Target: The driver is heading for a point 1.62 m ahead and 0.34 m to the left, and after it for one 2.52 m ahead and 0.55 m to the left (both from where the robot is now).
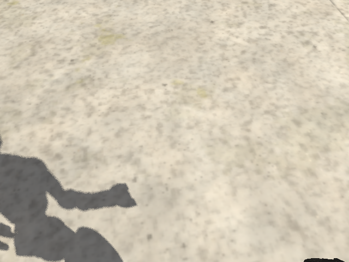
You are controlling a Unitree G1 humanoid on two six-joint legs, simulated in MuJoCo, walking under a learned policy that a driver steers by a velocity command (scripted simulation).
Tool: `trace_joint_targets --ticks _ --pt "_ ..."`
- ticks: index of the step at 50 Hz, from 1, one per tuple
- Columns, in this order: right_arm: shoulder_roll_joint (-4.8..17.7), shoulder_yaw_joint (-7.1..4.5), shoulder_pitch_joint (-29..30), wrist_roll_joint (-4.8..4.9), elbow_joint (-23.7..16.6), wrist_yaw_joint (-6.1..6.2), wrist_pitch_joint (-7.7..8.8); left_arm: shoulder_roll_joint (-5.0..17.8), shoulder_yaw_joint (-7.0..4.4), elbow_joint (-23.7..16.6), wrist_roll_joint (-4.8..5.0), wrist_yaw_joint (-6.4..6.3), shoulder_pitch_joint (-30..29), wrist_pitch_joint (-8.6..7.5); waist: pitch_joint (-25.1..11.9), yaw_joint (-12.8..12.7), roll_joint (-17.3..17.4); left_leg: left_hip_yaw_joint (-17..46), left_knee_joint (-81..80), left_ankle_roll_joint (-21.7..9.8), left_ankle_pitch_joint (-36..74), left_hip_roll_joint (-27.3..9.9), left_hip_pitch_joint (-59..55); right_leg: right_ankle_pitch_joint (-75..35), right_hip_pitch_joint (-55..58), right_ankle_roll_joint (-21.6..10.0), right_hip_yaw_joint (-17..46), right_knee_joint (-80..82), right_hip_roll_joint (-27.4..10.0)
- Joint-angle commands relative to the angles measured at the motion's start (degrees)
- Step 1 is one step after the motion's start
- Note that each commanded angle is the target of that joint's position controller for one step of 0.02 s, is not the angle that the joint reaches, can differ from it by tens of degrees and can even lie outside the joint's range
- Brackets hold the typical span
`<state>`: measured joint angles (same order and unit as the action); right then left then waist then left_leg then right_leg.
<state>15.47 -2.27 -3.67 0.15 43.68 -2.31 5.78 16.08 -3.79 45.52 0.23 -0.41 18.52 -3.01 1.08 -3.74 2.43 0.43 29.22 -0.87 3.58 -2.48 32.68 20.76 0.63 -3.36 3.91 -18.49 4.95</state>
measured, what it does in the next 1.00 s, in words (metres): walks ahead, turning left: left foot, then right foot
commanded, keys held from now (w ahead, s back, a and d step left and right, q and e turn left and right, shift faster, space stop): q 0.48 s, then no key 0.44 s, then w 0.08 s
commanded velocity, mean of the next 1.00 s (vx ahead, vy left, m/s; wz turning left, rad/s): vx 0.09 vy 0.00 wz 0.30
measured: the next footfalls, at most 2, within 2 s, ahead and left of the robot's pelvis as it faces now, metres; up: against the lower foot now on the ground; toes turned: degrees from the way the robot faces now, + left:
left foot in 0.04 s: +0.21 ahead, +0.12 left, +0.00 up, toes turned +2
right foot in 0.54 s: +0.28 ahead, -0.09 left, +0.00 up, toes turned +22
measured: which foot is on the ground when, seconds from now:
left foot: up 0.00-0.02, down 0.04-0.54, up 0.56-0.84, down 0.86-1.00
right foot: down 0.00-0.04, up 0.06-0.52, down 0.54-0.96, up 0.98-1.00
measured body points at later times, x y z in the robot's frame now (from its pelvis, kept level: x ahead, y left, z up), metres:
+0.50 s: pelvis +0.16 +0.02 +0.00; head +0.19 +0.03 +0.45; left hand +0.25 +0.32 -0.09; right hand +0.36 -0.23 -0.10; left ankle +0.17 +0.12 -0.73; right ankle +0.24 -0.12 -0.72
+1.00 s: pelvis +0.18 +0.03 +0.00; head +0.18 +0.04 +0.45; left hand +0.19 +0.31 -0.12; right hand +0.40 -0.17 -0.11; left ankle +0.12 +0.14 -0.73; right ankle +0.24 -0.11 -0.73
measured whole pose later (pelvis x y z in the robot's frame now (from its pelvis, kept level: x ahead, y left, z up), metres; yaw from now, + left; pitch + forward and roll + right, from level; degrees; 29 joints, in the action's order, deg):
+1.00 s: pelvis +0.18 +0.03 +0.00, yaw +20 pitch +0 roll +0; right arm 13.5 -1.7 -11.4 -0.8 43.0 0.5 -1.9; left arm 14.6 -1.9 45.2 -0.8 -0.9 12.9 -0.6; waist 0.3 -1.2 -1.3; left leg 3.0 30.0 -0.2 -17.8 1.1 11.9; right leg 17.2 -15.1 2.3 2.6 -31.4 -1.6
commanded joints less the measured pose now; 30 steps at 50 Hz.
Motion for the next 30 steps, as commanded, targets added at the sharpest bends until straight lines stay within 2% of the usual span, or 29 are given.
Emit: trace_joint_targets --ticks 1,2,3,4,5,6,7,8,9,11,14,16,18,21,24,25,26,27,28,29,30 --pt "8.2 -2.7 -4.55 -0.48 -1.77 -0.58 1.36 9.1 -2.21 -2.01 -0.32 -0.9 -1.34 0.26 -4.96 5.02 -7.84 -2.46 -1.98 -3.65 -0.7 3.69 -11.01 -51.76 1.13 -3.83 1.86 -10.49 -13.9" --pt "10.49 -3.51 -10.12 -0.81 -0.43 -0.39 1.36 8.41 -1.81 -2.63 -0.72 -1.17 -1.55 0.41 -9.38 7.69 -5.3 -0.33 -2.33 -5.24 10.55 2.03 -20.86 -49.16 -2.12 -1.24 -0.85 -20.84 -10.48" --pt "15.47 -4.29 -14.08 -1.67 -0.97 -0.16 1.12 5.78 -0.9 -4.48 -2.22 -1.39 2.78 0.03 -16.94 5.99 5.19 15.98 1.92 -11.9 30.52 -10.03 -38.99 -25.09 -17.33 2.77 -3.38 -40.56 -4.72" --pt "14.41 -3.74 -14.41 -1.25 -0.7 -0.41 0.5 2.97 0.24 -3.37 -1.82 -0.69 9.81 -0.56 -24.62 3.81 14.26 34.92 -1.76 -21.08 34.61 -19.54 -51.58 16.84 -31.58 5.69 -0.33 -55.52 1.51" --pt "11.5 -3.4 -13.81 0.3 -1.63 -0.33 -0.41 7.97 -0.57 -2.98 -0.58 -0.19 6.68 -0.56 -24.18 6.27 6.72 34.12 -4.15 -19.39 21.14 -17.15 -49.04 15.55 -34.32 5.49 4.18 -59.41 -1.59" --pt "10.36 -3.08 -9.7 0.74 -2.79 -0.02 -1.13 8.78 -0.9 -4.87 0.47 -0.23 0.14 -0.19 -15.88 6.63 3.03 27.89 -5.65 -17.12 13.73 -14.71 -41.34 11.97 -37.92 5.5 2.83 -58.82 -3.62" --pt "9.48 -2.74 -7.27 0.62 -3.39 0.33 -1.87 8.77 -1.01 -5.58 0.1 -0.72 -3.61 0.32 -10.32 6.1 -1.47 23.93 -7.66 -15.59 10.7 -12.61 -32.95 8.98 -38.35 5.58 1.55 -56.27 -5.29" --pt "9.24 -2.63 -5.9 0.28 -3.82 0.7 -2.35 8.81 -1.32 -6.29 -0.53 -1.25 -4.87 1.01 -7.31 4.83 -2.11 21.97 -9.35 -14.82 9.07 -11.27 -25.9 6.61 -36.24 5.55 1.55 -52.78 -6.6" --pt "9.38 -2.7 -5.29 -0.33 -4.09 0.94 -2.71 8.19 -1.39 -6.72 -0.69 -1.59 -4.2 1.71 -6.36 3.28 -0.09 20.93 -10.91 -14.23 7.5 -9.51 -21.11 5.29 -33.06 5.55 1.64 -49.71 -7.0" --pt "9.71 -3.03 -4.47 -0.73 -4.67 1.33 -3.15 6.24 -1.09 -6.48 -0.79 -2.21 -1.99 2.26 -6.69 1.98 3.09 18.34 -11.74 -14.15 9.25 -7.49 -17.2 4.12 -30.29 6.26 0.81 -44.05 -6.41" --pt "11.41 -3.88 -5.28 -0.08 -5.1 2.5 -4.04 5.75 -1.01 -6.8 -1.13 -2.84 -3.04 2.43 -9.53 2.34 3.0 18.13 -10.76 -14.06 9.1 -6.8 -17.42 -0.14 -29.97 7.84 1.08 -37.29 -5.57" --pt "11.53 -4.06 -5.03 0.51 -5.57 3.2 -4.98 5.64 -1.01 -7.24 -1.01 -2.91 -4.97 2.75 -9.93 2.94 3.06 18.95 -10.78 -12.62 0.5 -5.59 -16.86 -3.87 -29.57 8.46 1.72 -33.52 -5.15" --pt "11.38 -4.1 -4.88 0.73 -5.95 3.68 -5.86 5.42 -0.96 -8.04 -0.78 -2.8 -7.47 2.83 -8.59 3.75 4.02 20.62 -11.17 -11.51 -9.04 -4.41 -15.99 -5.61 -29.27 8.73 2.22 -29.64 -4.55" --pt "11.35 -4.27 -5.52 0.55 -6.31 4.01 -6.82 5.46 -0.94 -9.01 -0.47 -2.31 -10.03 1.88 -7.02 4.85 5.74 23.85 -10.12 -11.12 -12.5 -4.08 -16.83 -4.78 -27.88 8.57 2.79 -23.51 -3.6" --pt "11.07 -4.3 -5.6 0.8 -6.98 3.97 -7.49 6.02 -1.26 -9.02 0.01 -1.52 -9.31 0.43 -7.46 4.35 6.72 27.32 -6.4 -10.39 -4.7 -4.04 -19.96 -4.37 -23.58 7.37 2.61 -14.54 -2.62" --pt "10.48 -4.04 -4.52 1.08 -7.36 4.04 -7.73 6.08 -1.43 -8.21 0.07 -1.21 -6.95 0.03 -7.87 2.72 6.6 26.8 -4.27 -9.18 -2.6 -3.2 -20.2 -8.74 -19.72 6.54 1.75 -7.97 -3.04" --pt "9.05 -3.55 -5.18 1.23 -7.53 4.2 -7.91 7.13 -1.78 -7.7 -0.21 -1.03 -5.55 -0.26 -8.18 2.35 5.66 25.39 -1.63 -6.99 -5.18 -1.29 -18.31 -15.37 -14.23 5.17 2.53 -2.37 -5.84" --pt "6.01 -2.58 -8.19 0.42 -7.6 4.1 -7.86 10.69 -2.41 -8.54 -1.35 -1.3 -5.86 -0.07 -9.96 4.35 -3.08 19.7 7.2 -3.78 -19.24 2.97 -13.14 -22.97 -7.73 0.9 11.67 -1.26 -16.81" --pt "6.05 -2.66 -8.99 0.57 -9.09 3.94 -7.31 13.8 -3.14 -8.2 -3.26 -1.25 -7.26 0.83 -6.41 6.79 -18.65 9.24 15.81 -0.38 -37.1 11.58 -2.3 -35.81 -7.22 -8.7 23.52 -0.25 -25.17" --pt "10.71 -3.78 -9.48 -0.5 -8.05 3.81 -6.67 10.17 -2.43 -9.08 -3.0 -1.2 -7.06 0.83 -7.57 4.64 -16.13 9.11 28.91 2.29 -41.61 8.8 -0.56 -38.55 -7.59 -13.34 26.59 -0.66 -28.33" --pt "12.23 -4.57 -9.57 0.07 -6.96 3.69 -6.71 8.33 -1.85 -9.44 -2.18 -1.29 -7.84 0.81 -7.07 4.47 -11.62 9.57 34.63 3.22 -38.85 8.3 -0.02 -38.81 -7.94 -12.18 21.7 -2.08 -25.57"
Keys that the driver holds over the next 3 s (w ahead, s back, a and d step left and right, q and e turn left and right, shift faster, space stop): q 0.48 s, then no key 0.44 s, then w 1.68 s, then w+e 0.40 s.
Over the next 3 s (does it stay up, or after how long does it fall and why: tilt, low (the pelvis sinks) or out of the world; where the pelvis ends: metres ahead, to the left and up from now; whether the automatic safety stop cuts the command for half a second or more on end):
stays up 1.12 0.38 0.01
